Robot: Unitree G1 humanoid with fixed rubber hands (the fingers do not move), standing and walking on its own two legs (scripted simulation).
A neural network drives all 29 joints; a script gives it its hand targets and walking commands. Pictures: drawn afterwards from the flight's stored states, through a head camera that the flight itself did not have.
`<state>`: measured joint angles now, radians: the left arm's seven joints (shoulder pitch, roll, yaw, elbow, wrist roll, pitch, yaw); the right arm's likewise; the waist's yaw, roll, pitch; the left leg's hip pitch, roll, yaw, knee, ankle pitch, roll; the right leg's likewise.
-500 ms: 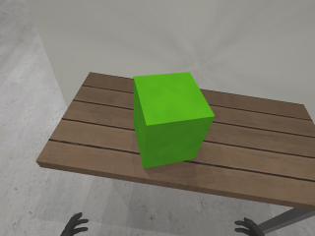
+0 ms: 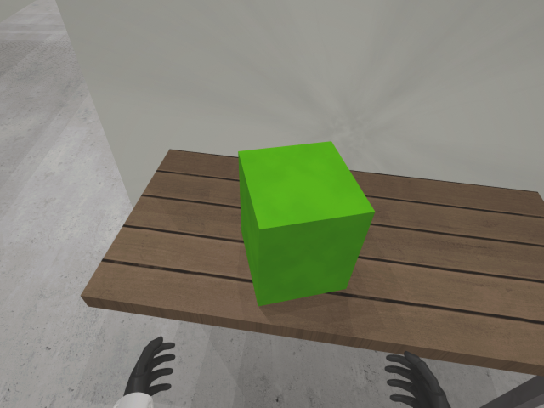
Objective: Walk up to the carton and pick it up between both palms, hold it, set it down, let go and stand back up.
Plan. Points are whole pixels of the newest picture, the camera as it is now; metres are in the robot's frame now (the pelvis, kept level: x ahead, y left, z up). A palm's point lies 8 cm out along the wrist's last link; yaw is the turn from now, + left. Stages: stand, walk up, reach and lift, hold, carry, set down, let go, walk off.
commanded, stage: reach and lift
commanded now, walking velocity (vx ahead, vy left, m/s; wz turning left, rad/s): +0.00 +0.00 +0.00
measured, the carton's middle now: (294, 223) +0.51 +0.00 -0.05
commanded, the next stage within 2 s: none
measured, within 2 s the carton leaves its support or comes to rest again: neither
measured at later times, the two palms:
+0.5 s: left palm (171, 348) +0.23 +0.18 -0.05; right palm (441, 364) +0.25 -0.24 -0.06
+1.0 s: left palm (195, 309) +0.29 +0.15 -0.03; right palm (446, 324) +0.31 -0.25 -0.03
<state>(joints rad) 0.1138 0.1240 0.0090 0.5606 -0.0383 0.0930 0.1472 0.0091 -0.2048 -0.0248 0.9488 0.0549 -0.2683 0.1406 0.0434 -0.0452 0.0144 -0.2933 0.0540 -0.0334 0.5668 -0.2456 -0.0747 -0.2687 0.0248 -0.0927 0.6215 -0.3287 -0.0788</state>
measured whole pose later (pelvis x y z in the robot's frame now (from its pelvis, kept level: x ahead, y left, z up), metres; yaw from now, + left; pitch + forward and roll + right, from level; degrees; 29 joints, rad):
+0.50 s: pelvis +0.04 +0.00 +0.00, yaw -1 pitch +1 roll +1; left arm 0.15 0.02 -0.01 0.52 0.03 -0.22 0.21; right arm -0.07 -0.31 0.16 1.11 0.34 -0.58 0.21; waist 0.05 -0.03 -0.01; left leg -0.30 0.07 -0.03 0.59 -0.32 -0.08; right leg -0.26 0.05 -0.08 0.61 -0.38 -0.08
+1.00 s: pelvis +0.03 -0.01 +0.00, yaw -4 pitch +6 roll +2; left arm -0.02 -0.06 0.05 0.51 0.04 -0.28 0.24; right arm -0.26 -0.39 0.29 1.09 0.50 -0.65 0.17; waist 0.06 -0.04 0.01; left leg -0.38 0.07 -0.01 0.55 -0.28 -0.08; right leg -0.39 0.06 -0.01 0.62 -0.35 -0.09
